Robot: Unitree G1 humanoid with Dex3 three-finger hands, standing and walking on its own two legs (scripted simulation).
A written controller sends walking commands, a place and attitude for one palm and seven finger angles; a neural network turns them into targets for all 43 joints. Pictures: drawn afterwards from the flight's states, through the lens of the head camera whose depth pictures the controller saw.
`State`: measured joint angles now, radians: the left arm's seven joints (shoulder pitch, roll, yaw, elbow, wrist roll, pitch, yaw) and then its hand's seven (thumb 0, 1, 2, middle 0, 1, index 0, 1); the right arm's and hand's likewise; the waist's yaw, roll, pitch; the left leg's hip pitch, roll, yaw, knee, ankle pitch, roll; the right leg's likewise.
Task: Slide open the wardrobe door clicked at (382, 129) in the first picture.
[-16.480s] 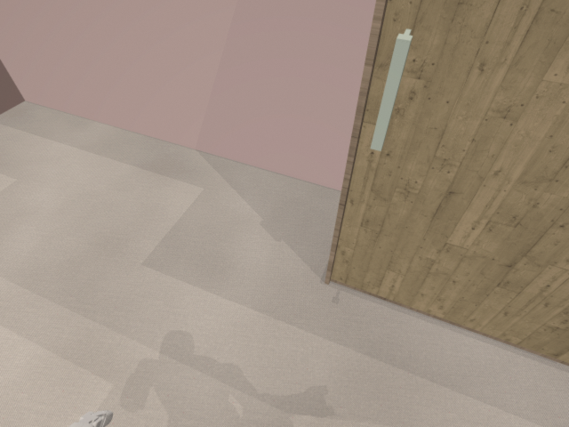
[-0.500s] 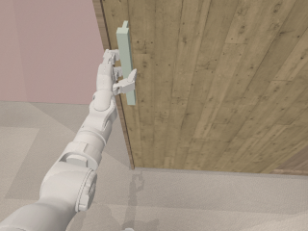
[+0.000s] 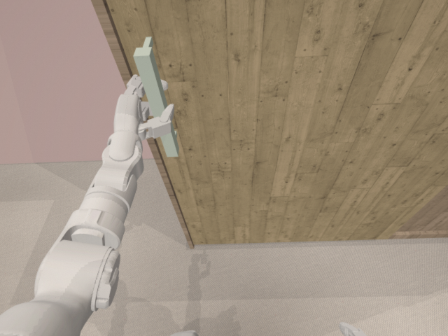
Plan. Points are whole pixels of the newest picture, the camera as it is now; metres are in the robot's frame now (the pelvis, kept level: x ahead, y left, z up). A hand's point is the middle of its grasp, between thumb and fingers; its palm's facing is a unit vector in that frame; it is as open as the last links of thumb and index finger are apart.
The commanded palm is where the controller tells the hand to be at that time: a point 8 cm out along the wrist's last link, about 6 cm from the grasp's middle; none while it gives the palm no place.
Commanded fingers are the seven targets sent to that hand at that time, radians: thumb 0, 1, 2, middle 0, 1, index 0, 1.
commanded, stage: step sideways, sliding the door along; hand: left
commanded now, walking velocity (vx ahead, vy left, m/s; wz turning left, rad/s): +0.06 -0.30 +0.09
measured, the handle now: (162, 103) +0.51 +0.15 +0.12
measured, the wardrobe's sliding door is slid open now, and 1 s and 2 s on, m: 0.00 0.14 0.49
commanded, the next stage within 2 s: none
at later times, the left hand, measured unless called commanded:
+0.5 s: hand (183, 115) +0.47 +0.10 +0.13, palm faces +0.36 -0.92 -0.14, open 6.6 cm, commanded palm +0.44 +0.08 +0.13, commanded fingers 0.00 0.90 0.90 -0.45 -1.40 -0.45 -1.40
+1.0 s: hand (250, 111) +0.48 -0.02 +0.13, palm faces +0.49 -0.86 -0.15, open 6.8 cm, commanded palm +0.44 -0.06 +0.13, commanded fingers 0.00 0.90 0.90 -0.45 -1.40 -0.45 -1.40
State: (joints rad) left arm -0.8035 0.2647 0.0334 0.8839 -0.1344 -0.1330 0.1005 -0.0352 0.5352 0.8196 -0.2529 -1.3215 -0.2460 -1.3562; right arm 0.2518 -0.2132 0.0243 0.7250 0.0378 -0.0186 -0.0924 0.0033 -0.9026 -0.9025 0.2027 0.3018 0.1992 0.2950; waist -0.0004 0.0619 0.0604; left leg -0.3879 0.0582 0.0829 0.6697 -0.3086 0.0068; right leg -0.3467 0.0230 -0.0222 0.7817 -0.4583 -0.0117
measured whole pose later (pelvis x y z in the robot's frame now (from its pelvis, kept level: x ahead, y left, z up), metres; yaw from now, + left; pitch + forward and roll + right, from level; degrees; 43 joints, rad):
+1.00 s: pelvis +0.14 -0.29 +0.00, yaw +10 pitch -2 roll +0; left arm -0.45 0.22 0.16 0.23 -0.11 -0.13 0.14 -0.02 0.65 0.84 -0.44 -1.39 -0.16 -1.37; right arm 0.08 -0.20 -0.01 0.60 0.05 -0.11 -0.01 0.01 -0.90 -0.90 0.20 0.30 0.20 0.30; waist 0.11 0.11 0.27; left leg -0.25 0.27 0.02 0.82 -0.42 -0.08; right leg -0.34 0.02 -0.09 0.64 -0.28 -0.05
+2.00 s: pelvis +0.14 -0.53 +0.02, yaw +4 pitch -1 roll -3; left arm -0.32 0.11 -0.03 0.06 -0.03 -0.10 0.15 0.00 0.75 0.80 -0.33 -1.40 -0.18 -1.35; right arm 0.15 -0.20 -0.02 0.56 0.01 -0.12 0.01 0.01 -0.90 -0.90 0.20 0.30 0.20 0.29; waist 0.11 0.05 0.22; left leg -0.17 0.23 0.11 0.50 -0.29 -0.11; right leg -0.45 -0.01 -0.02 0.88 -0.39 0.03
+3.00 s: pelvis +0.12 -0.86 +0.01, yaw +2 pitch -1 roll -2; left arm -0.56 0.30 0.25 0.37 -0.12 -0.09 0.15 -0.01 0.70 0.85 -0.36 -1.31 -0.12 -1.37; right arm 0.16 -0.22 -0.04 0.64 0.03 -0.11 0.00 0.01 -0.90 -0.90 0.20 0.30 0.20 0.29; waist 0.12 0.04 0.25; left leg -0.16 0.26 0.10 0.49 -0.29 -0.14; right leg -0.41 0.02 -0.04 0.78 -0.36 0.03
